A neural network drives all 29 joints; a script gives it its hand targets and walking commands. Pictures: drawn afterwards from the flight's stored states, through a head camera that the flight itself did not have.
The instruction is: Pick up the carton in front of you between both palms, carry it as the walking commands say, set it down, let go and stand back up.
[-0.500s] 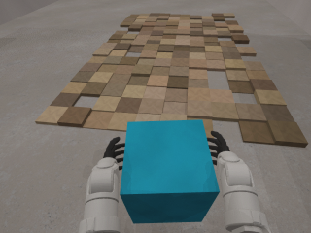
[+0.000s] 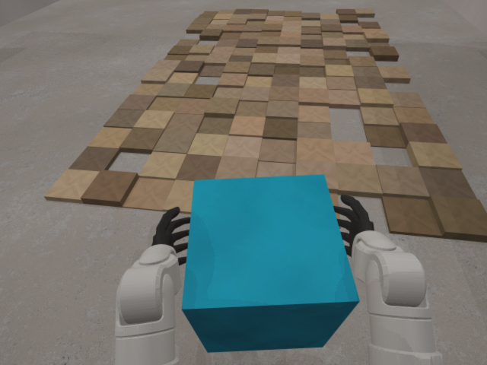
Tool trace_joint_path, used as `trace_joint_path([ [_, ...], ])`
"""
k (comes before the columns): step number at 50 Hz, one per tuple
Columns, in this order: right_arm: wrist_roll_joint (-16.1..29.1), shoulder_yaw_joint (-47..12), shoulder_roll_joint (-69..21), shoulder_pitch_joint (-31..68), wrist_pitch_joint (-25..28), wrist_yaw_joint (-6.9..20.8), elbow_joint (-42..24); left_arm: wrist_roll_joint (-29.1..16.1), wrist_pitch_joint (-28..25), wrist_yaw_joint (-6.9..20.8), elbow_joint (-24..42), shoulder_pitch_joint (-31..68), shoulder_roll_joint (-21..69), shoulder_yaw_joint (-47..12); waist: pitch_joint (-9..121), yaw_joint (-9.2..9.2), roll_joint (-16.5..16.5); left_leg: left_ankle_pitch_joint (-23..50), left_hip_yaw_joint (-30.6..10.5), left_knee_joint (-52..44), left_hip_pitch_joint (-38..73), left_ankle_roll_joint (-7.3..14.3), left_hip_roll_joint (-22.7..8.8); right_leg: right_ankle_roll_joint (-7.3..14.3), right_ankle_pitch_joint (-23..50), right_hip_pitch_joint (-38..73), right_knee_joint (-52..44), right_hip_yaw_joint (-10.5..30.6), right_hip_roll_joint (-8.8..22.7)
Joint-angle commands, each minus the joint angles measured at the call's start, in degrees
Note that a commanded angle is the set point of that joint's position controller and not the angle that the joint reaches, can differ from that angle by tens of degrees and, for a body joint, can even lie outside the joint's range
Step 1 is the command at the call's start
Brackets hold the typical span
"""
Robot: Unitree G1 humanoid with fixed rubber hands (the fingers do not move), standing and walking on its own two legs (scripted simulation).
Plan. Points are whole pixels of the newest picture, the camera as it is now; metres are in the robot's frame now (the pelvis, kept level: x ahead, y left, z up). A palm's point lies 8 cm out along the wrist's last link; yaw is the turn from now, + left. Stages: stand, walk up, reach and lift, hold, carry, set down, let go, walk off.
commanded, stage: carry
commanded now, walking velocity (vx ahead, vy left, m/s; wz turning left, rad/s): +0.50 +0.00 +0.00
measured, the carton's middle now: (262, 268) +0.29 +0.00 +0.01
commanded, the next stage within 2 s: none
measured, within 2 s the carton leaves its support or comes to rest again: neither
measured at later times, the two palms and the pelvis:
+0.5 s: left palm (215, 147) +0.56 +0.09 +0.07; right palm (348, 142) +0.56 -0.21 +0.07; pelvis +0.29 -0.05 -0.01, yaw +0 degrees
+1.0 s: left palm (218, 48) +0.99 +0.10 +0.13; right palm (314, 43) +0.97 -0.20 +0.14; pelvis +0.61 -0.02 -0.02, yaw -3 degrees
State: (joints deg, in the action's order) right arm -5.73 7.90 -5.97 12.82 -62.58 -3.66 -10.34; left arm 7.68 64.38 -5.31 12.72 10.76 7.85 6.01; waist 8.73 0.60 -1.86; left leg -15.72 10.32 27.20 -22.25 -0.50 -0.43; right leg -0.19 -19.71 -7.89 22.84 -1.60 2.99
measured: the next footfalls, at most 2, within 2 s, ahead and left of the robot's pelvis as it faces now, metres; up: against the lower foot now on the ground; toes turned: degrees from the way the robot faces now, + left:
left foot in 0.02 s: +0.10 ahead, +0.10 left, +0.00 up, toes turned +10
right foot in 0.38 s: +0.38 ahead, -0.14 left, +0.00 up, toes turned -15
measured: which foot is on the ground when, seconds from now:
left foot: up 0.00-0.00, down 0.02-0.42, up 0.44-0.86, down 0.88-1.00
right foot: down 0.00-0.02, up 0.04-0.36, down 0.38-0.90, up 0.92-1.00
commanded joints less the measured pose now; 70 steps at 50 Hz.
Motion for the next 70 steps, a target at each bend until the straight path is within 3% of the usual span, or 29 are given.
trace_joint_path([
  [1, 20.6, -41.2, -52.6, 20.2, -3.5, 12.3, -4.5, -23.7, 1.9, 14.6, 7.5, 26.5, 49.2, -40.7, 14.3, -0.81, 0.3, 2.8, -3.3, -7.9, 29.2, 1.9, -4.4, 3.3, 7.5, -12.7, 10.4, -1.3, 5.6],
  [2, 19.3, -40.5, -50.8, 18.5, -4.2, 12.1, -5.2, -24.2, 3.0, 15.0, 8.4, 26.6, 49.0, -40.9, 15.6, -1.71, 13.2, -9.6, -23.7, -13.4, 38.0, 6.9, -18.2, 0.2, -2.4, -26.4, 24.8, -6.5, 1.7],
  [3, 18.0, -40.1, -50.3, 17.9, -4.4, 11.8, -5.2, -25.4, 4.1, 15.5, 9.5, 28.2, 49.0, -41.3, 12.4, -2.24, 18.0, -9.3, -38.5, -15.2, 40.0, 13.9, -26.4, 0.4, -10.0, -38.1, 32.1, -4.8, -1.7],
  [4, 18.7, -40.3, -53.0, 19.1, -5.0, 11.8, -6.5, -26.3, 4.6, 15.8, 10.0, 29.9, 49.6, -41.4, 10.2, -2.40, 12.8, -5.8, -38.5, -15.1, 36.7, 15.7, -27.5, 1.3, -10.9, -40.5, 37.8, -0.7, 2.0],
  [7, 21.7, -41.3, -54.1, 25.5, -6.1, 11.7, -11.2, -28.0, 5.1, 15.9, 10.9, 32.0, 50.4, -41.4, 8.4, -1.99, 4.0, -2.9, -25.0, -17.9, 28.4, 11.0, -22.2, 1.4, -3.8, -38.1, 35.1, -0.1, 5.3],
  [11, 23.9, -42.3, -52.4, 25.0, -7.4, 12.4, -11.0, -25.8, 5.4, 14.4, 9.4, 28.4, 49.9, -40.0, 7.5, -1.77, 8.0, 6.1, -11.1, -18.3, 24.6, 8.2, -15.9, -0.4, 5.2, -30.1, 20.4, -5.9, 2.5],
  [16, 24.1, -42.1, -51.0, 23.1, -8.4, 13.5, -9.3, -23.2, 6.0, 13.4, 8.3, 25.8, 49.0, -38.5, 4.5, -1.60, 11.1, 13.3, -3.9, -14.8, 20.8, 5.7, -14.0, 0.5, 14.1, -18.8, 7.9, -11.2, -0.1],
  [19, 23.5, -42.1, -50.6, 23.1, -8.6, 13.6, -9.6, -22.9, 6.1, 13.6, 7.8, 25.4, 49.1, -37.8, 8.4, -0.26, 7.3, 21.6, 3.4, 3.0, 12.9, 2.4, -10.0, 1.8, 10.2, 2.8, 4.6, -15.8, -3.5],
  [20, 23.3, -41.9, -49.7, 23.5, -8.8, 13.7, -9.7, -22.6, 6.2, 13.7, 7.3, 24.2, 48.8, -37.5, 11.4, 1.19, 2.1, 14.4, 3.4, 15.8, 4.8, 0.7, -8.2, 2.7, 4.2, 13.0, 2.6, -5.6, 3.7],
  [21, 23.8, -42.5, -50.2, 25.1, -9.2, 13.7, -11.5, -22.1, 5.9, 13.8, 6.8, 24.8, 47.9, -37.3, 15.5, 1.39, -13.2, -2.3, 2.1, 33.9, -10.0, -2.2, -1.7, 9.8, -8.6, 22.1, -7.4, 23.8, 20.7],
  [22, 24.3, -42.8, -50.3, 26.8, -9.2, 13.7, -12.2, -22.9, 5.6, 13.7, 7.6, 25.7, 49.0, -37.6, 13.5, 1.32, -14.7, -11.9, -4.8, 43.2, -18.9, -0.7, -0.8, 13.7, -2.7, 22.4, -12.2, 32.9, 23.7],
  [25, 24.7, -42.8, -53.4, 29.2, -7.9, 13.6, -15.6, -25.3, 4.7, 13.7, 14.5, 31.6, 53.1, -40.0, 13.5, 0.52, -0.5, -4.1, -9.9, 44.6, -19.5, 2.2, -8.3, 10.3, 11.2, 15.3, -9.0, 17.0, 19.4],
  [29, 22.9, -43.0, -52.3, 26.9, -7.3, 11.7, -17.3, -27.3, 5.0, 13.7, 18.4, 32.6, 50.8, -41.3, 13.7, 0.49, -3.9, 2.0, -6.6, 32.8, -15.8, 1.1, -6.9, 7.7, 16.3, 12.3, -11.1, 3.9, 14.9],
  [39, 23.2, -39.3, -38.9, 44.8, -12.2, 9.2, -10.8, -27.6, 9.7, 12.3, 10.0, 48.6, 35.3, -37.1, 3.9, 2.68, -7.2, 14.9, 0.5, 6.1, -12.7, 3.1, -2.6, 7.7, 28.9, 13.3, -8.1, -6.4, 10.2],
  [41, 24.3, -36.9, -37.6, 50.1, -13.6, 9.0, -7.4, -28.4, 11.0, 11.6, 6.6, 54.3, 34.9, -35.5, 4.2, 1.49, -7.4, 13.6, 0.9, 4.9, -7.7, 4.5, -2.1, 6.8, 33.1, 13.1, -3.7, -7.6, 10.4],
  [43, 24.8, -33.5, -36.8, 54.4, -14.9, 8.8, -2.7, -29.1, 12.2, 10.9, 3.0, 60.4, 35.4, -33.9, 9.7, -2.79, -3.9, 8.4, 5.1, 1.8, 9.3, 4.9, 2.8, 4.3, 39.4, 8.7, 12.8, -11.9, 7.0],
  [44, 25.0, -31.9, -36.5, 56.1, -15.4, 8.8, -0.4, -29.5, 12.8, 10.5, 1.4, 63.7, 35.3, -32.6, 15.1, -4.83, 1.6, 3.4, -1.9, 2.3, 22.5, 5.0, -2.2, 3.3, 27.1, 0.2, 26.2, -10.6, 5.2],
  [45, 24.9, -30.3, -35.3, 59.2, -15.6, 8.8, 2.0, -30.0, 13.4, 10.0, 0.5, 66.9, 37.0, -32.0, 21.1, -4.43, 16.4, -9.1, -32.3, -4.4, 35.2, 12.3, -19.8, 0.4, 8.9, -17.5, 44.3, -8.6, -1.5],
  [46, 26.5, -30.2, -38.0, 61.4, -15.8, 8.9, 3.9, -30.2, 13.9, 9.6, -0.6, 70.6, 37.3, -31.2, 20.3, -5.11, 20.9, -6.5, -43.9, -11.5, 37.8, 15.1, -21.9, 1.0, -8.7, -28.7, 53.9, -2.2, -5.6],
  [47, 27.8, -29.8, -40.0, 65.1, -15.9, 9.2, 3.4, -30.7, 14.0, 9.3, -1.5, 73.8, 39.8, -30.4, 19.4, -4.39, 18.0, 1.2, -37.9, -9.5, 36.8, 14.7, -21.2, 2.6, -7.2, -31.9, 59.1, 1.7, -2.7],
  [49, 30.6, -30.0, -46.7, 72.0, -15.6, 9.8, 2.8, -30.7, 13.7, 8.8, -3.1, 77.7, 44.6, -28.8, 18.2, -4.06, 6.6, 17.5, -26.6, -5.5, 31.5, 11.8, -18.2, 3.9, -1.9, -33.8, 56.2, 2.7, 0.8],
  [53, 32.2, -28.5, -52.3, 81.9, -14.8, 10.2, 3.0, -28.9, 12.4, 7.6, -5.5, 83.1, 48.7, -26.2, 21.7, -2.87, 7.4, 25.0, -17.6, -4.9, 30.7, 11.0, -15.6, 3.2, 1.6, -32.8, 48.0, 0.7, 1.2],
  [63, 26.0, -26.2, -52.6, 76.7, -13.3, 10.0, 9.3, -23.2, 11.0, 7.4, -11.6, 79.8, 50.0, -24.0, 16.4, -6.27, 9.8, 43.8, -8.4, 1.1, 39.9, 11.1, -10.7, 3.0, 11.8, -34.6, 15.4, -8.5, -3.7],
  [65, 26.6, -27.7, -54.0, 78.9, -13.1, 10.1, 7.9, -22.7, 10.5, 7.6, -13.0, 79.1, 50.0, -24.6, 17.2, -5.96, 7.6, 63.5, -5.7, 9.9, 40.5, 8.1, -7.4, 4.2, 9.6, -26.9, 12.5, -13.1, -8.3],
  [66, 27.5, -28.6, -54.1, 79.7, -12.9, 10.0, 6.7, -22.8, 10.1, 7.6, -12.6, 79.1, 50.4, -25.3, 21.0, -3.16, 5.6, 66.9, -3.9, 20.0, 31.2, 6.2, -7.0, 5.5, 16.7, -10.2, 6.9, -12.0, -8.3],
  [67, 28.4, -29.5, -54.4, 80.6, -12.5, 9.9, 4.8, -22.7, 9.5, 7.6, -11.4, 78.0, 50.4, -25.6, 26.5, 1.36, 3.1, 56.3, -2.9, 28.7, 18.5, 3.5, -6.5, 7.0, 29.8, 10.4, 0.4, -8.4, -5.2],
  [68, 29.4, -29.9, -54.6, 82.8, -12.2, 9.9, 2.4, -22.7, 8.7, 7.3, -9.8, 76.1, 50.7, -25.5, 27.3, 7.11, -5.7, 27.6, -5.8, 38.3, -4.1, 1.2, -3.6, 9.6, 38.8, 32.3, -0.5, 0.0, -0.2],
  [69, 29.8, -30.9, -55.5, 83.6, -12.2, 10.1, 1.2, -23.1, 8.3, 7.0, -7.2, 77.2, 50.6, -25.8, 26.5, 8.69, -16.6, -14.2, -8.6, 45.2, -25.8, 0.2, 1.9, 13.6, 67.8, 50.3, 9.1, 9.6, 7.6],
  [70, 29.1, -30.3, -54.5, 81.4, -11.9, 9.6, 1.8, -24.2, 8.5, 6.7, -4.1, 76.8, 49.2, -26.1, 26.8, 10.91, -13.6, -20.8, -12.6, 49.0, -37.6, 1.2, 2.4, 14.9, 69.8, 58.4, 13.1, 13.9, 11.1],
])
